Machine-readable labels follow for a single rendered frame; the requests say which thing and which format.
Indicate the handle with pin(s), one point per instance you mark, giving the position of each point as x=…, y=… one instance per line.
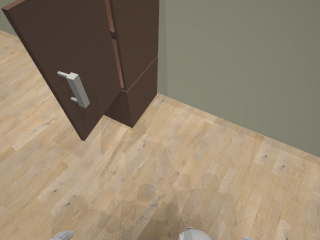
x=77, y=88

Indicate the robot right thigh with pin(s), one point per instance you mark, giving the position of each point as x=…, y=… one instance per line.
x=193, y=234

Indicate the cupboard door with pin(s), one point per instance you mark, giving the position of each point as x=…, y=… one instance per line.
x=70, y=36

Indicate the left robot hand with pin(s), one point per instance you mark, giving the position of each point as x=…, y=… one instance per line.
x=66, y=235

